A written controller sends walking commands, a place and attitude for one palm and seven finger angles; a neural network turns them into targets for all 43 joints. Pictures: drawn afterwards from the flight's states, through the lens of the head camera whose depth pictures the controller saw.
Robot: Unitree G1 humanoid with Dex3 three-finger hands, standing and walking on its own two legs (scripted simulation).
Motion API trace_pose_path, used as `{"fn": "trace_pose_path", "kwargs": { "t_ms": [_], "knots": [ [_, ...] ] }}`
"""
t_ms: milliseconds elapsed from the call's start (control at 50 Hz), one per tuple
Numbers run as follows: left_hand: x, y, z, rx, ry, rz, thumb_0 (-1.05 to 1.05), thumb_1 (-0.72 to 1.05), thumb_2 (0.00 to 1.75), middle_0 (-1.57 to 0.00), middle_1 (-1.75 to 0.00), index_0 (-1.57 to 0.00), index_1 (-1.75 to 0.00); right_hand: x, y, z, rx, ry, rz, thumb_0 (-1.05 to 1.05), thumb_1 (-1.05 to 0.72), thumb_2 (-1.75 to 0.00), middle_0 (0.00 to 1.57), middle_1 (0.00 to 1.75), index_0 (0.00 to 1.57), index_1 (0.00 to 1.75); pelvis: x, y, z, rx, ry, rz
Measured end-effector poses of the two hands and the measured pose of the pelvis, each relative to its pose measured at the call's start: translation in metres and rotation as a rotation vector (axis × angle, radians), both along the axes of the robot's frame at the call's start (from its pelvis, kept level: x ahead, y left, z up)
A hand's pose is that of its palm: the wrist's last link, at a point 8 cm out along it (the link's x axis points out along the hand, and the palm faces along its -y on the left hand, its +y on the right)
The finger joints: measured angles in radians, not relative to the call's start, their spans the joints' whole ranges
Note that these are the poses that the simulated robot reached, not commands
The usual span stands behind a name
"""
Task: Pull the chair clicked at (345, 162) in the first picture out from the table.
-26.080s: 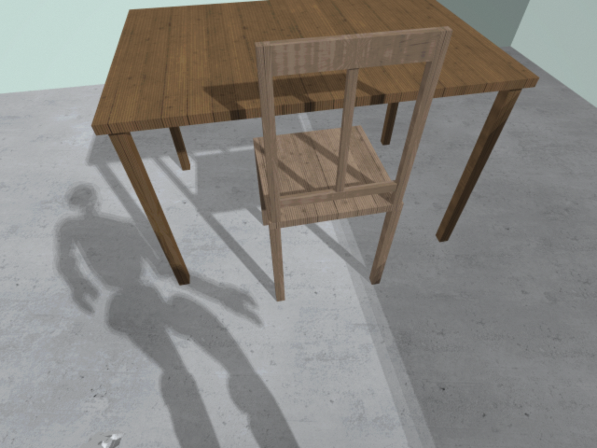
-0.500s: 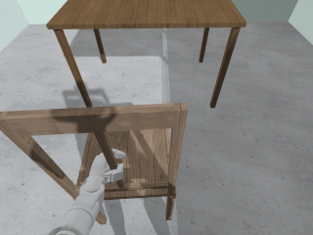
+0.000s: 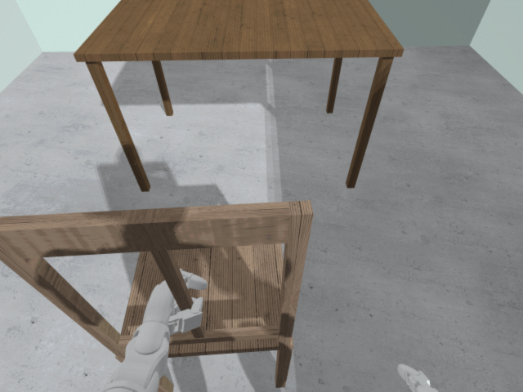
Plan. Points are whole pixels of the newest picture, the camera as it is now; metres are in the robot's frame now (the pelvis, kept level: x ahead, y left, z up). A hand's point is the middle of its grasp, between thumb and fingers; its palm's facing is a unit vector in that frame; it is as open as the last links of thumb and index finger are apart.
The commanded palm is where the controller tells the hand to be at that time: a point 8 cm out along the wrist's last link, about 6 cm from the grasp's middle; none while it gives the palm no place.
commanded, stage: stop walking, hand still on the chair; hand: left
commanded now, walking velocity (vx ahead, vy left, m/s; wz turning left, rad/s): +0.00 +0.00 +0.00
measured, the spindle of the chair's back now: (184, 300) +0.28 +0.15 -0.06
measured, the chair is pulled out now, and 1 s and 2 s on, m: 0.80 0.80 0.80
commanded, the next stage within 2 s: open the thumb and straighten the fingers in 0.10 s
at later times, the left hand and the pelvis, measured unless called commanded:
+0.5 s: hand (190, 307) +0.27 +0.14 -0.06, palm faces +0.02 -0.99 -0.16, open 9.6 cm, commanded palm +0.24 +0.19 -0.04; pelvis +0.01 -0.01 -0.01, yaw +1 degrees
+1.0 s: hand (184, 311) +0.26 +0.15 -0.06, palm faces +0.05 -0.98 -0.17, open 17.3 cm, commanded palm +0.24 +0.20 -0.04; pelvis +0.03 -0.01 -0.03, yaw +3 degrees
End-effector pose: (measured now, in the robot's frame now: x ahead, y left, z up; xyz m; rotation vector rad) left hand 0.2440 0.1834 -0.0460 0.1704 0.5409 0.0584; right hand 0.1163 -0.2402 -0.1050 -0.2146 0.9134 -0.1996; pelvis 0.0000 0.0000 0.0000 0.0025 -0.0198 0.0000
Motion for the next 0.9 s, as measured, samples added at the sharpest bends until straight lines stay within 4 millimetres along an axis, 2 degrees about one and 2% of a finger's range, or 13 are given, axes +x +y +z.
{"fn": "trace_pose_path", "kwargs": {
  "t_ms": [320, 400, 520, 600, 680, 900],
  "knots": [
    [0.001, 0.001, 0.000, -0.036, -0.012, 0.032, 0.04, 0.62, 0.79, -0.36, -1.32, -0.50, -1.44, 0.006, -0.018, 0.002, 0.020, -0.006, -0.017, 0.01, -0.91, -0.90, 0.20, 0.30, 0.20, 0.30, 0.004, -0.012, -0.004, 0.000, 0.038, 0.023],
    [0.003, 0.006, 0.004, -0.031, -0.046, 0.013, 0.03, 0.43, 0.69, -0.41, -1.37, -0.50, -1.44, 0.011, -0.022, 0.002, 0.016, -0.037, -0.004, 0.01, -0.91, -0.90, 0.20, 0.30, 0.20, 0.30, 0.004, -0.014, -0.009, -0.005, 0.065, 0.024],
    [0.007, 0.010, 0.007, -0.012, -0.027, 0.007, 0.01, -0.05, 0.44, -0.43, -1.34, -0.47, -1.38, 0.024, -0.022, -0.005, 0.019, -0.077, 0.012, 0.01, -0.91, -0.90, 0.20, 0.30, 0.20, 0.30, 0.006, -0.011, -0.016, -0.007, 0.100, 0.025],
    [0.008, 0.015, 0.006, -0.013, -0.008, 0.035, 0.01, -0.29, 0.32, -0.40, -1.20, -0.42, -1.22, 0.034, -0.017, -0.010, 0.029, -0.100, 0.026, 0.01, -0.91, -0.90, 0.20, 0.30, 0.20, 0.30, 0.010, -0.009, -0.019, -0.005, 0.120, 0.027],
    [0.006, 0.015, 0.003, -0.019, 0.010, 0.038, 0.00, -0.43, 0.25, -0.33, -0.99, -0.34, -1.00, 0.044, -0.011, -0.012, 0.032, -0.119, 0.047, 0.01, -0.91, -0.90, 0.20, 0.30, 0.20, 0.30, 0.015, -0.008, -0.023, -0.006, 0.134, 0.035],
    [0.006, 0.018, 0.005, -0.009, -0.005, 0.040, -0.01, -0.53, 0.20, -0.10, -0.29, -0.10, -0.29, 0.066, -0.005, -0.011, 0.020, -0.165, 0.080, 0.01, -0.91, -0.90, 0.20, 0.30, 0.20, 0.30, 0.026, -0.008, -0.029, -0.011, 0.157, 0.046]
  ]
}}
